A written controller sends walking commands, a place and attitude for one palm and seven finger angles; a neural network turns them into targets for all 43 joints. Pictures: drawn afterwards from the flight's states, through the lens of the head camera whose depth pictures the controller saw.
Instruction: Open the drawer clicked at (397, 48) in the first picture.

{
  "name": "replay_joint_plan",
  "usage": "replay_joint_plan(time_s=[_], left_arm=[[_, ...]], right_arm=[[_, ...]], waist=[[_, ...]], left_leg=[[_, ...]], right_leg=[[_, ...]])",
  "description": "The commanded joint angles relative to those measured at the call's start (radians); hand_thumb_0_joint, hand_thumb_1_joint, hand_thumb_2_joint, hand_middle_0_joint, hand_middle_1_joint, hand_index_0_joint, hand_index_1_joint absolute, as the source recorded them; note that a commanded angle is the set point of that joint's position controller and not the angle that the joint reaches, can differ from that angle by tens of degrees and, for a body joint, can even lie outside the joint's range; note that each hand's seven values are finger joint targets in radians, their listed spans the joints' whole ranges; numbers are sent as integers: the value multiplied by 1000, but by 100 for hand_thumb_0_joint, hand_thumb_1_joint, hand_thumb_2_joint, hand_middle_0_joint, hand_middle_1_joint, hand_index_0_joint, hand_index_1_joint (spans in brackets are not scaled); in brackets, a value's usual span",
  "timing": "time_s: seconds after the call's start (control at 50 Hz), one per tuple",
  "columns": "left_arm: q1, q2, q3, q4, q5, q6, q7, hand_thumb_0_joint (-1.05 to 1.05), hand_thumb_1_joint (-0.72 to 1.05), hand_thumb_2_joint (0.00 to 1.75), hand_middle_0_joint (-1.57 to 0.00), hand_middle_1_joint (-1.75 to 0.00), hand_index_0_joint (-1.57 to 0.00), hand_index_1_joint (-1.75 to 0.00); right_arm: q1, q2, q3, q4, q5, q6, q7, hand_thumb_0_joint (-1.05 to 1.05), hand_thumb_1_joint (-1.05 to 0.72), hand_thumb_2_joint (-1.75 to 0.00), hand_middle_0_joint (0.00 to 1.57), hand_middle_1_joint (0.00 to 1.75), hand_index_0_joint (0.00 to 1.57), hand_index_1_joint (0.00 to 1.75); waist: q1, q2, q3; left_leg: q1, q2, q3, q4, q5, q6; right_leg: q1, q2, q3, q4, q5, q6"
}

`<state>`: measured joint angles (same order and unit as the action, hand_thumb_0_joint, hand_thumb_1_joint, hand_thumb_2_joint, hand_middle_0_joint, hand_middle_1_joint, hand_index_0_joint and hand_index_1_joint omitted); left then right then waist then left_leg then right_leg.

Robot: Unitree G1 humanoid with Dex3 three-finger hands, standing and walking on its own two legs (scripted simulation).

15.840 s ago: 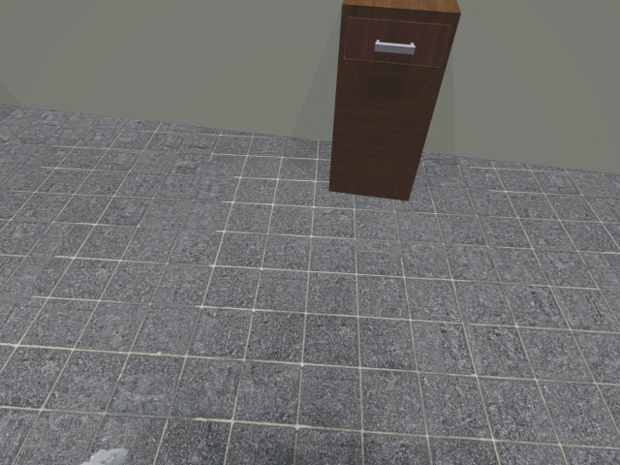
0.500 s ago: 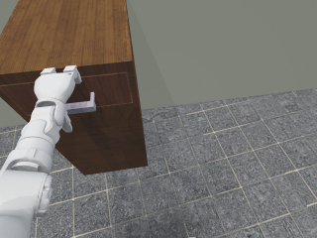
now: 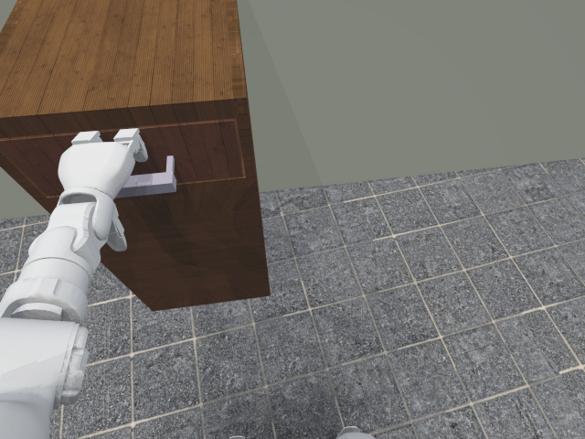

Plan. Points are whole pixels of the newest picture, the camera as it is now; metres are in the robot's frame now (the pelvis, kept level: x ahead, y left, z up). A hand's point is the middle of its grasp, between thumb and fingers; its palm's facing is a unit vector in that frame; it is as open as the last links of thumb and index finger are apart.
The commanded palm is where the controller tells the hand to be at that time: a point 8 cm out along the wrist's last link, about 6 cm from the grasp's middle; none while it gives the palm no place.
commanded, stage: lower the fingers behind the handle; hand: left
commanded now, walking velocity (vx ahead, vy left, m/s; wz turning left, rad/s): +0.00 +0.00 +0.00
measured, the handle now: (131, 175) +0.52 +0.26 +0.00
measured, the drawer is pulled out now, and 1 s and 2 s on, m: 0.00 0.00 0.00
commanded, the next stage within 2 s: close the thumb around the handle in 1.26 s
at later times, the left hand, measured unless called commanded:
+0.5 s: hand (131, 198) +0.47 +0.25 +0.00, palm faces -0.05 -0.03 -1.00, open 13.8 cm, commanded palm +0.46 +0.25 +0.05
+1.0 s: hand (132, 208) +0.47 +0.26 -0.02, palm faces -0.05 -0.02 -1.00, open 13.8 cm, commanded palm +0.46 +0.25 +0.03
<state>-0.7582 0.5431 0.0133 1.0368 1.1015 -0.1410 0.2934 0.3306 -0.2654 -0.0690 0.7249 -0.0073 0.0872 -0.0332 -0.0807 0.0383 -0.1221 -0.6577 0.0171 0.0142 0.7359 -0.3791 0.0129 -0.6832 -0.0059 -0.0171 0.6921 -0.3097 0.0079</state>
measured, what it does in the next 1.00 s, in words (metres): stands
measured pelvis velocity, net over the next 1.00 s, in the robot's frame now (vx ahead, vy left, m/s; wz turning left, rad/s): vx -0.01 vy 0.01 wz -0.01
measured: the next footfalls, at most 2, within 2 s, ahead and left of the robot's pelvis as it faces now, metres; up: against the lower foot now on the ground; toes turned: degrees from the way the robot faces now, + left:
none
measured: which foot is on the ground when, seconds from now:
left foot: down 0.00-1.00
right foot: down 0.00-1.00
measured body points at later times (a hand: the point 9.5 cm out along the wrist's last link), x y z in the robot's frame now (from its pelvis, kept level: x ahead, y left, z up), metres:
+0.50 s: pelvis +0.00 +0.01 -0.01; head +0.10 +0.01 +0.42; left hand +0.47 +0.25 +0.05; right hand +0.00 -0.26 -0.14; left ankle -0.02 +0.11 -0.71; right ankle +0.00 -0.13 -0.71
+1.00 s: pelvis -0.01 +0.01 -0.03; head +0.11 +0.01 +0.41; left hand +0.47 +0.25 +0.03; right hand +0.00 -0.28 -0.16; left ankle -0.02 +0.11 -0.71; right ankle +0.00 -0.13 -0.71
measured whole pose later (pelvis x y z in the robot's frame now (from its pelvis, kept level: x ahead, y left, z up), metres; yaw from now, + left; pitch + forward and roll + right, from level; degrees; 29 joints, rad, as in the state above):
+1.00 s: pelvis -0.01 +0.01 -0.03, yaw -1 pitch +23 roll -2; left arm -0.78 0.54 0.05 1.10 1.13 -0.12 0.40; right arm 0.33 -0.26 -0.06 0.75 -0.04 0.08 -0.01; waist -0.11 0.05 -0.16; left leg -0.89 0.03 0.01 0.94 -0.46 0.02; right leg -0.90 0.00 -0.02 0.87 -0.37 0.01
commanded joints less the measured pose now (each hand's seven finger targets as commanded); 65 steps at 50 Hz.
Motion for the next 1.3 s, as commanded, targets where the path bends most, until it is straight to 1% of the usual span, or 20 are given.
replay_joint_plan(time_s=[0.0, 0.04, 0.1, 0.2, 0.24, 0.32, 0.38, 0.46, 0.54, 0.72, 0.76, 0.84, 0.86, 0.92, 0.94, 1.0, 1.06, 1.1, 1.22, 1.28], left_arm=[[-472, 271, 69, -192, -9, 3, 69, 0, -50, 30, -30, -120, -30, -120], [-448, 279, 87, -169, -8, 13, 77, 0, -50, 30, -30, -120, -30, -120], [-424, 284, 84, -112, -7, 44, 81, 0, -50, 30, -30, -120, -30, -120], [-440, 268, 70, -140, -2, 43, 75, 0, -50, 30, -30, -120, -30, -120], [-413, 269, 82, -132, -12, 35, 69, 0, -50, 30, -30, -120, -30, -120], [-415, 237, 64, -151, -2, 21, 79, 0, -50, 30, -30, -120, -30, -120], [-411, 250, 79, -136, -3, 19, 96, 0, -50, 30, -30, -120, -30, -120], [-409, 247, 89, -156, 7, 28, 127, 0, -50, 30, -30, -120, -30, -120], [-405, 222, 75, -122, 7, 61, 140, 0, -50, 30, -30, -120, -30, -120], [-426, 243, 63, -99, 7, 54, 118, 0, -50, 30, -30, -120, -30, -120], [-444, 261, 75, -125, 13, 33, 119, 0, -50, 30, -30, -120, -30, -120], [-425, 266, 89, -116, 15, 16, 130, 0, -50, 30, -30, -120, -30, -120], [-427, 241, 68, -120, 18, 15, 135, 0, -50, 30, -30, -120, -30, -120], [-444, 282, 103, -146, 17, 22, 153, 0, -50, 30, -30, -120, -30, -120], [-440, 263, 92, -129, 12, 31, 154, 0, -50, 30, -30, -120, -30, -120], [-456, 261, 78, -99, 7, 60, 154, 0, -50, 30, -30, -120, -30, -120], [-469, 288, 87, -120, 5, 67, 143, 0, -50, 30, -30, -120, -30, -120], [-464, 266, 67, -104, 0, 69, 130, 0, -50, 30, -30, -120, -30, -120], [-400, 310, 100, -85, -5, 52, 100, 0, -50, 30, -30, -120, -30, -120], [-405, 270, 75, -107, -3, 31, 99, 0, -50, 30, -30, -120, -30, -120]], right_arm=[[133, -159, -50, -48, -10, -15, -3, 0, -90, -90, 20, 30, 20, 30], [136, -162, -50, -43, -16, -12, 3, 0, -90, -90, 20, 30, 20, 30], [136, -166, -45, -42, -11, -9, 7, 0, -90, -90, 20, 30, 20, 30], [150, -166, -49, -45, -16, -8, 10, 0, -90, -90, 20, 30, 20, 30], [154, -169, -49, -42, -18, -6, 9, 0, -90, -90, 20, 30, 20, 30], [160, -165, -55, -34, -20, -7, 12, 0, -90, -90, 20, 30, 20, 30], [162, -169, -52, -28, -22, -3, 15, 0, -90, -90, 20, 30, 20, 30], [165, -167, -54, -25, -29, -3, 24, 0, -90, -90, 20, 30, 20, 30], [162, -169, -54, -21, -31, 0, 31, 0, -90, -90, 20, 30, 20, 30], [159, -170, -46, -23, -25, -4, 14, 0, -90, -90, 20, 30, 20, 30], [160, -169, -46, -21, -28, -8, 13, 0, -90, -90, 20, 30, 20, 30], [157, -168, -45, -17, -34, -11, 14, 0, -90, -90, 20, 30, 20, 30], [160, -164, -48, -19, -33, -12, 16, 0, -90, -90, 20, 30, 20, 30], [161, -169, -49, -18, -37, -13, 18, 0, -90, -90, 20, 30, 20, 30], [161, -169, -50, -15, -38, -11, 19, 0, -90, -90, 20, 30, 20, 30], [165, -171, -46, -12, -31, -11, 19, 0, -90, -90, 20, 30, 20, 30], [169, -174, -44, -15, -29, -11, 16, 0, -90, -90, 20, 30, 20, 30], [168, -172, -43, -14, -28, -10, 14, 0, -90, -90, 20, 30, 20, 30], [167, -175, -34, -21, -25, -7, 7, 0, -90, -90, 20, 30, 20, 30], [170, -170, -38, -24, -26, -9, 10, 0, -90, -90, 20, 30, 20, 30]], waist=[[-29, 60, -411], [-25, 52, -433], [-26, 19, -389], [-24, 57, -447], [-25, 32, -454], [-32, 65, -435], [-36, 44, -416], [-23, 92, -470], [-35, 64, -446], [-55, 22, -428], [-48, 61, -453], [-47, 69, -464], [-50, 90, -477], [-41, 95, -507], [-51, 73, -510], [-62, 60, -466], [-56, 75, -525], [-64, 67, -502], [-40, 34, -461], [-43, 63, -462]], left_leg=[[199, -37, 4, -34, 407, 24], [198, -35, 2, -21, 443, 23], [145, -36, 7, -21, 391, 25], [175, -29, 3, -5, 440, 22], [174, -26, -3, 5, 456, 22], [191, -18, -11, 19, 471, 17], [161, -17, -15, 29, 452, 17], [178, -16, -20, 49, 501, 10], [160, -13, -21, 58, 497, 10], [79, -25, -9, 72, 364, 26], [91, -24, -14, 82, 373, 23], [80, -21, -21, 111, 397, 20], [90, -21, -20, 114, 398, 17], [95, -20, -19, 124, 415, 16], [92, -22, -18, 130, 423, 19], [63, -23, -14, 119, 374, 22], [82, -26, -14, 115, 387, 24], [79, -26, -12, 112, 369, 25], [33, -28, -6, 100, 351, 30], [54, -24, -9, 105, 371, 26]], right_leg=[[186, 45, -2, -28, 311, -40], [189, 48, -6, -16, 334, -42], [177, 47, -8, -15, 308, -37], [168, 50, -8, 3, 328, -40], [169, 52, -9, 9, 337, -40], [103, 54, -18, 21, 306, -41], [86, 55, -19, 31, 292, -41], [73, 55, -24, 58, 307, -44], [53, 57, -29, 61, 301, -43], [63, 50, -12, 63, 273, -36], [43, 50, -13, 80, 265, -39], [10, 52, -15, 105, 271, -43], [-3, 52, -18, 109, 264, -41], [8, 54, -17, 117, 280, -41], [11, 55, -18, 116, 291, -40], [11, 53, -18, 102, 268, -36], [45, 52, -12, 103, 291, -35], [38, 53, -12, 93, 277, -34], [71, 52, -8, 92, 286, -35], [44, 53, -12, 96, 281, -37]])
